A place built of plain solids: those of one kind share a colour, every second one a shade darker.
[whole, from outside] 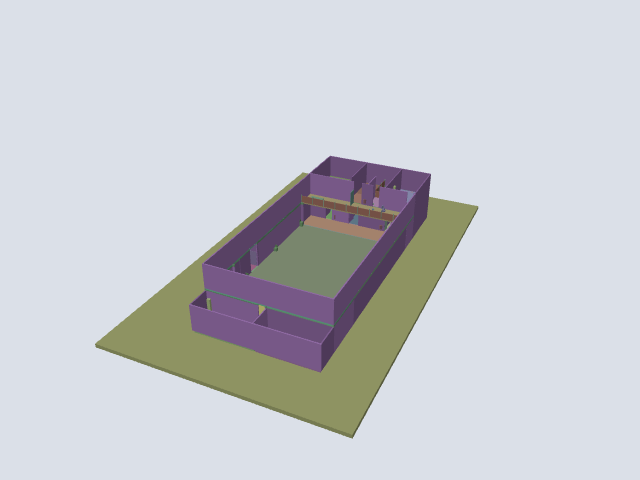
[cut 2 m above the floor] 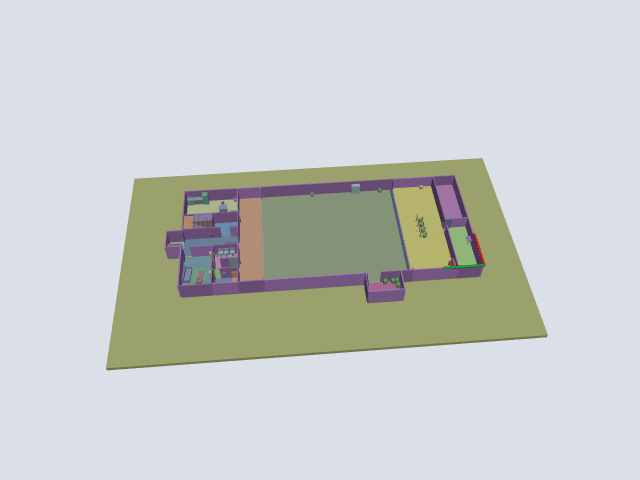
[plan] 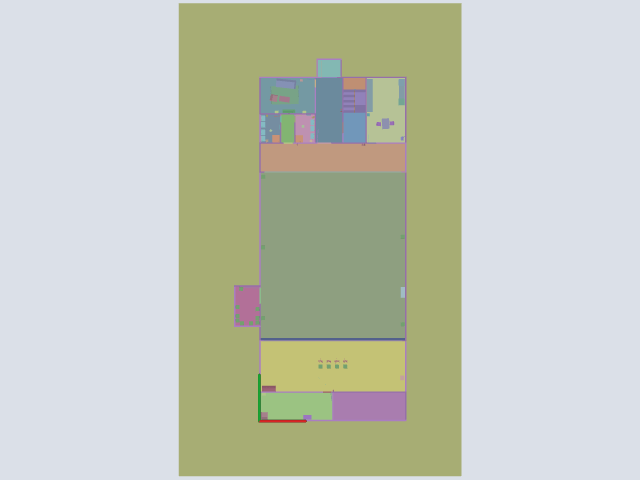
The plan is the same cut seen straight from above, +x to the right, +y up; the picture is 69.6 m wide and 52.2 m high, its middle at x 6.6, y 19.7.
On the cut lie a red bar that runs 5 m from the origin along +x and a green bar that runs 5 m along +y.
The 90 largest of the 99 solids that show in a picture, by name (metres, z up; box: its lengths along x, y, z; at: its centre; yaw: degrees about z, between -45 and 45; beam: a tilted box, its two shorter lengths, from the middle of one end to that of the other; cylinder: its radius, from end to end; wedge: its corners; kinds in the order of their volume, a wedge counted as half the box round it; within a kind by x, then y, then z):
{
 "under_1": {"box": [30.76, 51.44, 0.5], "at": [6.62, 19.72, -1.06]},
 "floor_main_hall_1": {"box": [15.68, 18.22, 0.62], "at": [8.0, 17.92, -0.31]},
 "wall_1": {"box": [0.16, 4.21, 3.55], "at": [-2.68, 12.51, 1.48]},
 "wall_2": {"box": [2.92, 0.16, 3.55], "at": [-1.3, 10.33, 1.48]},
 "wall_3": {"box": [2.92, 0.16, 3.55], "at": [-1.3, 14.7, 1.48]},
 "wall_4": {"box": [0.16, 2.93, 3.55], "at": [0.08, 1.62, 1.48]},
 "wall_5": {"box": [0.16, 5.46, 3.55], "at": [0.08, 5.95, 1.48]},
 "wall_6": {"box": [0.16, 1.44, 3.55], "at": [0.08, 9.53, 1.48]},
 "wall_7": {"box": [0.16, 26.95, 3.26], "at": [0.08, 16.69, 5.18]},
 "wall_8": {"box": [0.16, 12.25, 3.55], "at": [0.08, 20.9, 1.48]},
 "wall_9": {"box": [0.16, 3.01, 3.55], "at": [0.08, 28.66, 1.48]},
 "wall_10": {"box": [0.16, 3.05, 3.55], "at": [0.08, 31.82, 1.48]},
 "wall_11": {"box": [0.16, 7.01, 3.26], "at": [0.08, 33.8, 5.18]},
 "wall_12": {"box": [0.16, 3.83, 3.55], "at": [0.08, 35.39, 1.48]},
 "wall_13": {"box": [0.13, 2.36, 3.55], "at": [0.1, 11.59, 1.48]},
 "wall_14": {"box": [0.56, 0.13, 3.55], "at": [0.28, 27.09, 1.48]},
 "wall_15": {"box": [2.65, 0.13, 3.55], "at": [1.32, 30.23, 1.48]},
 "wall_16": {"box": [0.13, 2.17, 3.55], "at": [2.33, 31.38, 1.48]},
 "wall_17": {"box": [6.17, 0.13, 3.55], "at": [3.08, 33.41, 1.48]},
 "wall_18": {"box": [6.75, 0.13, 3.55], "at": [3.38, 37.37, 1.48]},
 "wall_19": {"box": [6.92, 0.13, 3.55], "at": [3.46, 3.15, 1.48]},
 "wall_20": {"box": [7.0, 0.13, 3.26], "at": [3.5, 30.23, 5.18]},
 "wall_21": {"box": [0.13, 2.17, 3.55], "at": [3.87, 31.38, 1.48]},
 "wall_22": {"box": [2.67, 0.13, 3.55], "at": [4.99, 30.23, 1.48]},
 "wall_23": {"box": [0.13, 3.05, 3.55], "at": [6.11, 31.82, 1.48]},
 "wall_24": {"box": [0.13, 5.99, 3.26], "at": [6.11, 34.31, 5.18]},
 "wall_25": {"box": [0.13, 2.81, 3.55], "at": [6.11, 34.88, 1.48]},
 "wall_26": {"box": [0.16, 1.81, 3.55], "at": [6.29, 38.37, 1.48]},
 "wall_27": {"box": [2.77, 0.16, 3.55], "at": [7.59, 39.36, 1.48]},
 "wall_28": {"box": [16.0, 0.16, 3.55], "at": [8.0, 0.08, 1.48]},
 "wall_29": {"box": [0.13, 2.93, 3.55], "at": [8.0, 1.62, 1.48]},
 "wall_30": {"box": [16.0, 0.16, 3.26], "at": [8.0, 3.14, 5.18]},
 "wall_31": {"box": [16.0, 0.16, 3.26], "at": [8.0, 37.39, 5.18]},
 "wall_32": {"box": [0.16, 1.81, 3.55], "at": [8.9, 38.37, 1.48]},
 "wall_33": {"box": [1.71, 0.13, 3.26], "at": [9.05, 30.23, 5.18]},
 "wall_34": {"box": [0.13, 1.02, 3.55], "at": [9.09, 30.81, 1.48]},
 "wall_35": {"box": [0.13, 2.94, 3.26], "at": [9.09, 31.77, 5.18]},
 "wall_36": {"box": [0.13, 4.79, 3.55], "at": [9.09, 34.91, 1.48]},
 "wall_37": {"box": [4.02, 0.13, 3.55], "at": [9.83, 30.23, 1.48]},
 "wall_38": {"box": [0.13, 7.01, 7.11], "at": [11.62, 33.8, 3.25]},
 "wall_39": {"box": [8.21, 0.13, 3.55], "at": [11.89, 3.15, 1.48]},
 "wall_40": {"box": [7.55, 0.13, 3.55], "at": [12.22, 37.37, 1.48]},
 "wall_41": {"box": [4.01, 0.13, 3.26], "at": [12.81, 30.23, 5.18]},
 "wall_42": {"box": [3.29, 0.13, 3.55], "at": [14.36, 30.23, 1.48]},
 "wall_43": {"box": [0.16, 2.93, 3.55], "at": [15.92, 1.62, 1.48]},
 "wall_44": {"box": [0.16, 5.46, 3.55], "at": [15.92, 5.95, 1.48]},
 "wall_45": {"box": [0.16, 26.95, 3.26], "at": [15.92, 16.69, 5.18]},
 "wall_46": {"box": [0.16, 18.22, 3.55], "at": [15.92, 17.92, 1.48]},
 "wall_47": {"box": [0.16, 3.01, 3.55], "at": [15.92, 28.66, 1.48]},
 "wall_48": {"box": [0.16, 7.01, 7.11], "at": [15.92, 33.8, 3.25]},
 "floor_stage_1": {"box": [15.68, 5.46, 0.88], "at": [8.0, 5.95, -0.18]},
 "floor_under_balcony_1": {"box": [15.68, 3.01, 0.62], "at": [8.0, 28.66, -0.31]},
 "floor_band_room_1": {"box": [7.78, 2.93, 0.88], "at": [4.05, 1.62, -0.18]},
 "floor_platform_store_1": {"box": [7.78, 2.93, 0.88], "at": [11.95, 1.62, -0.18]},
 "floor_kitchen_1": {"box": [4.15, 7.01, 0.62], "at": [13.77, 33.8, -0.31]},
 "floor_bar_room_1": {"box": [5.88, 3.83, 0.62], "at": [3.1, 35.39, -0.31]},
 "floor_vestibule_1": {"box": [2.85, 7.01, 0.62], "at": [7.59, 33.8, -0.31]},
 "stair_front_1": {"box": [1.15, 0.84, 3.32], "at": [10.98, 33.96, 1.36]},
 "stair_front_2": {"box": [1.15, 2.24, 2.43], "at": [10.98, 34.66, 0.92]},
 "upper_floor_balcony_1": {"box": [15.68, 3.01, 0.16], "at": [8.0, 28.66, 3.47]},
 "floor_stack_store_1": {"box": [2.63, 4.21, 0.62], "at": [-1.28, 12.51, -0.31]},
 "stair_front_landing_1": {"box": [2.41, 1.25, 2.08], "at": [10.36, 36.68, 0.74]},
 "floor_stair_foot_1": {"box": [2.41, 3.24, 0.62], "at": [10.36, 31.92, -0.31]},
 "upper_floor_library_1": {"box": [4.15, 7.01, 0.16], "at": [13.77, 33.8, 3.47]},
 "floor_gents_wc_1": {"box": [2.11, 3.05, 0.62], "at": [4.99, 31.82, -0.31]},
 "floor_ladies_wc_1": {"box": [2.11, 3.05, 0.62], "at": [1.22, 31.82, -0.31]},
 "floor_wc_lobby_1": {"box": [1.4, 3.05, 0.62], "at": [3.1, 31.82, -0.31]},
 "floor_porch_1": {"box": [2.45, 1.84, 0.5], "at": [7.59, 38.36, -0.37]},
 "wall_band_1": {"box": [0.16, 12.41, 0.31], "at": [0.08, 20.82, 3.4]},
 "wall_band_2": {"box": [6.92, 0.13, 0.31], "at": [3.46, 3.15, 3.4]},
 "wall_band_3": {"box": [8.21, 0.13, 0.31], "at": [11.89, 3.15, 3.4]},
 "wall_band_4": {"box": [0.16, 18.22, 0.31], "at": [15.92, 17.92, 3.4]},
 "floor_gap_stage_front_1": {"box": [15.08, 0.13, 0.88], "at": [8.0, 8.74, -0.18]},
 "upper_floor_upper_landing_1": {"box": [2.85, 2.94, 0.16], "at": [7.59, 31.77, 3.47]},
 "stair_front_guard_1": {"box": [15.68, 0.08, 1.0], "at": [8.0, 27.2, 4.05]},
 "floor_gap_under_open_1": {"box": [14.88, 0.13, 0.62], "at": [8.0, 27.09, -0.31]},
 "wall_foot_1": {"box": [0.16, 26.95, 0.17], "at": [0.08, 16.69, 3.48]},
 "wall_foot_2": {"box": [16.0, 0.16, 0.17], "at": [8.0, 3.14, 3.48]},
 "upper_floor_stair_head_1": {"box": [2.41, 2.94, 0.16], "at": [10.36, 31.77, 3.47]},
 "fridge_1": {"box": [0.7, 0.75, 1.72], "at": [15.48, 34.72, 0.86]},
 "sofa_1": {"box": [2.16, 0.93, 0.34], "at": [2.91, 36.69, 0.28], "yaw": -5.9},
 "sofa_2": {"box": [2.16, 0.23, 0.39], "at": [2.94, 37.05, 0.65], "yaw": -5.9},
 "badminton_posts_stowed_1": {"box": [0.46, 1.16, 1.55], "at": [15.61, 14.0, 0.78]},
 "stage_front_tread_1": {"box": [15.68, 0.25, 0.18], "at": [8.0, 8.93, 0.04]},
 "piano_upright_1": {"box": [1.5, 0.36, 1.22], "at": [1.04, 3.41, 0.87]},
 "rug_1": {"box": [2.9, 2.0, 0.08], "at": [2.78, 35.46, -0.03], "yaw": 1.4},
 "range_flat_1": {"box": [0.65, 0.76, 0.94], "at": [15.51, 36.84, 0.47]},
 "billy_1": {"box": [0.42, 0.28, 2.02], "at": [0.49, 2.94, 1.27]},
 "leaf_stack_store_door_1": {"box": [1.7, 0.05, 2.09], "at": [-0.82, 14.5, 1.04], "yaw": -2.0},
 "leaf_balcony_door_1": {"box": [0.05, 1.2, 2.09], "at": [7.01, 29.57, 4.59], "yaw": 1.0}
}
